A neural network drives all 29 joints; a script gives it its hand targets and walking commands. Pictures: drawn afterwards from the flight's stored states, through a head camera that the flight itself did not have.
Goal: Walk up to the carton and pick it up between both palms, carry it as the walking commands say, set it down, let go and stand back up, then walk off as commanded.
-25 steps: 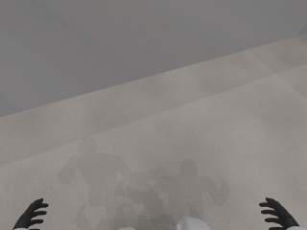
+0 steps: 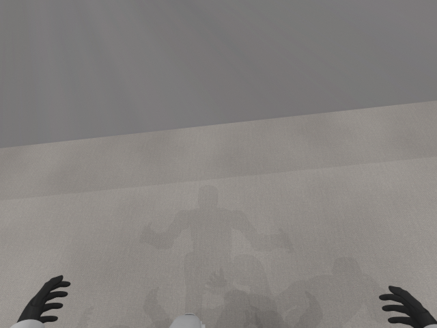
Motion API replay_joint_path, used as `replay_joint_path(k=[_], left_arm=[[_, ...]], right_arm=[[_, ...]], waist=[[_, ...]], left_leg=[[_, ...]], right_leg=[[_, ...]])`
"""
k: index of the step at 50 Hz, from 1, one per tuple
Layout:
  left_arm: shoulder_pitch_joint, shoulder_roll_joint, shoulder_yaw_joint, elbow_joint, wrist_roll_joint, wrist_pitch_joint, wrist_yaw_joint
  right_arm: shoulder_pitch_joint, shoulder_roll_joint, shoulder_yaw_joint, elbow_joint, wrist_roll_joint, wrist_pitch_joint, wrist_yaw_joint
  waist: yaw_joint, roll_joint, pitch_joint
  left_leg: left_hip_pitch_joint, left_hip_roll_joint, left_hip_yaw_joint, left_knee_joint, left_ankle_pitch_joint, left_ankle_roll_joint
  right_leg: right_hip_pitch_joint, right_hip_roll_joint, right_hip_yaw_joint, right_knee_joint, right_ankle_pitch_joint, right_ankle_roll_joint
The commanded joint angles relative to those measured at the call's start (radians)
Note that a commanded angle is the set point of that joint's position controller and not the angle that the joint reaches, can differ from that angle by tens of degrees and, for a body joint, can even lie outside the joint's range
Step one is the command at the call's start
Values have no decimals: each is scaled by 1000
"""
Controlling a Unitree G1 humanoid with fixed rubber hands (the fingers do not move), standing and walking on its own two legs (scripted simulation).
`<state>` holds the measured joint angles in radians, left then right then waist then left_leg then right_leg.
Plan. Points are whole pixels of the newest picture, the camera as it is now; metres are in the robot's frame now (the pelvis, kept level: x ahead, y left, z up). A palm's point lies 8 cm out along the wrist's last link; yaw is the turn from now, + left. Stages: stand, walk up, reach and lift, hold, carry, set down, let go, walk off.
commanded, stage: walk up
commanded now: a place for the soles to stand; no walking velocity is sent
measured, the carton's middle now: out of the picture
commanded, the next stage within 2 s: none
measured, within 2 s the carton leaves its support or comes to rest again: neither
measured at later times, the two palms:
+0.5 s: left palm out of the picture -0.06 +0.46 -0.08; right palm (305, 259) +0.25 -0.14 -0.07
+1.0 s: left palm out of the picture -0.29 +0.51 -0.08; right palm (178, 238) +0.30 +0.12 -0.07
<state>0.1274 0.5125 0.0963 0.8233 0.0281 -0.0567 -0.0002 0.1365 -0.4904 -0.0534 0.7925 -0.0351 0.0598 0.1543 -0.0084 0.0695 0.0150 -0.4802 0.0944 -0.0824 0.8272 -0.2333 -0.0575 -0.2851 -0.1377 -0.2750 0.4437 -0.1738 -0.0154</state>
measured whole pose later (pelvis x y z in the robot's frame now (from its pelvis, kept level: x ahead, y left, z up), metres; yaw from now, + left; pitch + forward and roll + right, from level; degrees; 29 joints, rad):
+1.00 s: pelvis -0.06 +0.22 -0.01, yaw +52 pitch +1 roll +2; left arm 0.22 0.52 0.09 0.95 0.00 -0.10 0.03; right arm 0.15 -0.49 -0.11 0.67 -0.05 0.06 0.17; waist -0.03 -0.02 0.01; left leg -0.35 -0.12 -0.17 0.52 -0.21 0.02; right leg -0.39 -0.04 -0.06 0.56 -0.21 -0.03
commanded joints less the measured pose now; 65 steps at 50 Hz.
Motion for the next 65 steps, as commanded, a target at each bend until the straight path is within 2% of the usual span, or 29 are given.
replay_joint_path(k=[1,6,7,8,9,11,13,17,19,20,21,22,24,28,32,37,38,39,40,41,43,47,49,50,51,52,53,57,65], left_arm=[[61,248,61,28,3,-1,1],[-10,237,52,40,-5,15,-9],[-12,187,35,42,-8,22,-11],[-35,118,18,8,-23,25,-9],[-78,127,17,-5,-40,34,0],[-40,152,25,29,-46,29,11],[39,140,19,60,-39,22,10],[67,133,14,60,-39,10,19],[119,129,15,70,-39,-2,29],[138,175,29,69,-26,-6,36],[159,278,57,61,-4,-10,44],[86,322,72,30,6,-12,43],[14,247,60,0,-4,-17,34],[-20,224,67,23,4,-26,15],[5,256,77,51,14,-23,7],[5,275,69,67,7,-5,-6],[15,247,57,69,4,1,-7],[10,199,37,41,-10,4,-6],[-47,183,23,6,-19,4,7],[-31,217,28,26,-26,-2,18],[81,226,33,80,-43,-19,20],[144,209,34,100,-34,-44,29],[208,229,44,109,-31,-61,42],[268,299,65,111,-16,-64,50],[196,388,83,74,2,-66,52],[120,346,69,30,4,-72,46],[84,311,59,27,1,-73,39],[96,251,63,49,8,-71,28],[105,289,64,44,2,-44,-1]], right_arm=[[-92,-122,-32,-77,0,-18,-5],[37,-129,-52,-52,-3,-33,-27],[74,-167,-64,-46,-13,-37,-36],[70,-293,-85,-75,-21,-38,-46],[6,-328,-86,-98,-8,-35,-47],[-12,-244,-65,-91,1,-32,-55],[-61,-183,-52,-124,-4,-31,-54],[-64,-176,-48,-172,-14,-21,-40],[-82,-169,-47,-193,-9,-17,-33],[-76,-133,-36,-202,-9,-19,-32],[-66,-79,-20,-221,-9,-28,-31],[-41,-100,-25,-210,-35,-34,-35],[-48,-169,-50,-185,-41,-31,-21],[-47,-156,-71,-141,-35,-20,22],[-130,-116,-72,-135,-17,-22,38],[-52,-137,-93,-92,-10,-29,11],[-9,-173,-106,-73,-24,-28,1],[22,-277,-130,-67,-34,-26,-11],[1,-351,-141,-98,-20,-22,-15],[-31,-320,-137,-116,-11,-19,-18],[-115,-244,-119,-155,-15,-15,-15],[-135,-209,-113,-215,-23,-18,10],[-188,-175,-102,-244,-15,-17,16],[-151,-119,-87,-245,-15,-21,12],[-115,-95,-79,-235,-30,-28,9],[-115,-147,-92,-215,-34,-31,8],[-116,-170,-106,-194,-32,-34,18],[-171,-128,-99,-152,-11,-41,53],[-202,-135,-81,-115,21,-41,46]], waist=[[46,-274,-79],[-49,-290,-147],[-79,-179,-125],[-90,120,-101],[-64,164,-71],[-38,100,-84],[1,143,-105],[10,171,-144],[51,125,-163],[77,36,-159],[105,-205,-201],[71,-205,-141],[29,-88,-102],[14,-152,-54],[36,-205,-50],[-27,-220,-92],[-50,-138,-94],[-83,111,-72],[-92,244,-30],[-69,152,-39],[-7,139,-56],[21,141,-96],[95,42,-117],[133,-174,-145],[111,-316,-124],[73,-171,-95],[48,-146,-80],[49,-187,-48],[11,-204,-40]], left_leg=[[-65,-18,62,-89,-71,18],[184,-88,139,-378,-76,73],[253,-78,58,-496,-23,103],[312,135,-316,-595,128,185],[357,173,-436,-609,174,272],[381,96,-296,-498,264,266],[333,10,-204,-487,325,242],[249,32,-280,-459,366,268],[99,-6,-263,-407,271,224],[-35,-71,-220,-354,131,172],[-215,-162,-124,-179,-113,116],[-272,-120,-85,16,-163,79],[-197,-31,-108,130,-71,48],[-94,9,-8,57,37,21],[-4,11,71,-96,33,25],[167,-56,127,-318,-35,82],[234,-64,68,-392,-69,113],[343,42,-213,-547,-160,201],[413,129,-491,-667,-201,295],[405,109,-441,-625,-170,305],[316,2,-299,-572,-133,284],[151,2,-322,-545,-60,286],[-101,-71,-242,-470,-179,198],[-216,-169,-114,-312,-280,126],[-300,-143,-13,-50,-153,79],[-251,-52,-80,49,-105,66],[-218,-23,-77,74,-49,51],[-132,14,23,-30,50,28],[130,-34,161,-277,-39,74]], right_leg=[[218,-250,173,-163,-17,-149],[109,-221,89,45,105,-107],[26,-147,49,201,101,-56],[-235,17,14,347,-147,16],[-402,114,114,402,-393,53],[-397,78,238,427,-334,46],[-298,111,226,370,-220,40],[-139,153,237,222,-196,18],[80,157,241,2,-62,-16],[217,78,320,-106,-57,-48],[333,-198,585,-223,-258,-126],[207,-404,715,-308,-339,-190],[94,-356,571,-285,-277,-194],[61,-259,281,-249,-185,-142],[67,-243,136,-210,-130,-130],[39,-209,65,-20,-220,-95],[-10,-164,22,134,-242,-57],[-238,-17,-39,376,-365,6],[-487,92,87,468,-460,52],[-472,39,189,483,-369,56],[-331,30,208,397,-256,59],[-82,89,230,221,-188,20],[235,78,261,-46,-46,-34],[344,-90,436,-232,-246,-70],[262,-401,713,-357,-461,-131],[190,-414,673,-325,-384,-163],[156,-367,571,-308,-328,-164],[162,-229,218,-234,-82,-129],[116,-236,50,-57,-77,-117]])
